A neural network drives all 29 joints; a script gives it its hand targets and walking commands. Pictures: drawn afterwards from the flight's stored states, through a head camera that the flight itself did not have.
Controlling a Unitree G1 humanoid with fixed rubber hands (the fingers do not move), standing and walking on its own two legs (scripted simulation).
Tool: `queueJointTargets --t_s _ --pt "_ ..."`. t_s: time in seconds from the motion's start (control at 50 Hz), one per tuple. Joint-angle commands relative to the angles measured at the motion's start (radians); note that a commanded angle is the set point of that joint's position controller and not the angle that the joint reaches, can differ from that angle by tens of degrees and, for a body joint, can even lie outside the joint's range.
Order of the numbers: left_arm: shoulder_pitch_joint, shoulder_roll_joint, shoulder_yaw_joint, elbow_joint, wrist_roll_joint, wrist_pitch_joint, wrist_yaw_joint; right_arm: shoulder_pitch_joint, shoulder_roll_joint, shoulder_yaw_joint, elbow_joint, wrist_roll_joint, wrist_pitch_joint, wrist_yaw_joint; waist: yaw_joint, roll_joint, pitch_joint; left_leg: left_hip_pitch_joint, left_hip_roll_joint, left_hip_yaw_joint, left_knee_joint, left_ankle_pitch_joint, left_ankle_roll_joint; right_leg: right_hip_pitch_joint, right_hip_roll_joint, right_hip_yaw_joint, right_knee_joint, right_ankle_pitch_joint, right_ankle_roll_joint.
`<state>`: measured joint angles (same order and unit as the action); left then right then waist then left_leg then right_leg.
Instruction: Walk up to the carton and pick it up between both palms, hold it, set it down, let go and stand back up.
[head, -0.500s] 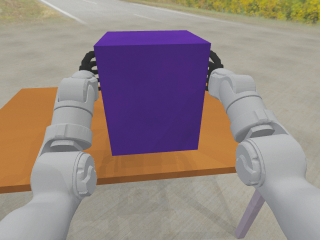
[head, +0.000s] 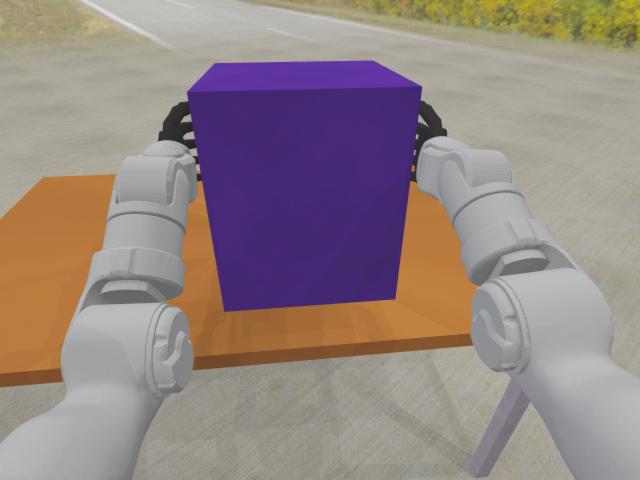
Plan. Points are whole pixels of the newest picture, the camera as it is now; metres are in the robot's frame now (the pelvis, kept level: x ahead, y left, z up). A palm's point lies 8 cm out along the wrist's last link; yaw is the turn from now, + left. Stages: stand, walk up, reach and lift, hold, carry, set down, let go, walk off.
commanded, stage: hold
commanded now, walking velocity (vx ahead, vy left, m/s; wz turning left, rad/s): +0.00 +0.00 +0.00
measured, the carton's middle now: (303, 178) +0.42 +0.02 +0.25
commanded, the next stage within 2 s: none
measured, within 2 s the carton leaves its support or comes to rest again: neither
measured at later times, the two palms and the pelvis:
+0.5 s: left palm (174, 160) +0.40 +0.17 +0.29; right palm (428, 157) +0.40 -0.13 +0.29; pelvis +0.00 +0.00 +0.00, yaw +0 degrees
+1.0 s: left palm (174, 160) +0.40 +0.17 +0.29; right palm (428, 157) +0.40 -0.13 +0.29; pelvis +0.00 +0.00 +0.00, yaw +0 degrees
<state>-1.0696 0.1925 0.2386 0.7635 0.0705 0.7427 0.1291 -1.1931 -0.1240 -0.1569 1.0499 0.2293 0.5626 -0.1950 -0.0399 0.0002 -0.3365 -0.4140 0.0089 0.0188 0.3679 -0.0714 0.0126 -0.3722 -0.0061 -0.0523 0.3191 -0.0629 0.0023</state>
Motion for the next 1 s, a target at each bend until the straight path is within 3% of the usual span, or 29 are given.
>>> queueJointTargets --t_s 0.0,0.98 --pt "-1.044 -0.742 -0.227 -0.349 -0.194 -0.091 -0.154 -0.917 0.688 0.240 -0.370 0.237 -0.025 0.125 -0.025 0.095 -0.370 0.225 -0.010 -0.091 -0.036 -0.169 -0.018 0.319 0.083 0.071 -0.015 -0.130 0.020" --pt "-1.043 -0.746 -0.233 -0.366 -0.196 -0.089 -0.154 -0.910 0.692 0.249 -0.378 0.244 -0.024 0.122 -0.027 0.096 -0.375 0.232 -0.011 -0.092 -0.033 -0.154 -0.021 0.324 0.083 0.071 -0.015 -0.112 0.019"
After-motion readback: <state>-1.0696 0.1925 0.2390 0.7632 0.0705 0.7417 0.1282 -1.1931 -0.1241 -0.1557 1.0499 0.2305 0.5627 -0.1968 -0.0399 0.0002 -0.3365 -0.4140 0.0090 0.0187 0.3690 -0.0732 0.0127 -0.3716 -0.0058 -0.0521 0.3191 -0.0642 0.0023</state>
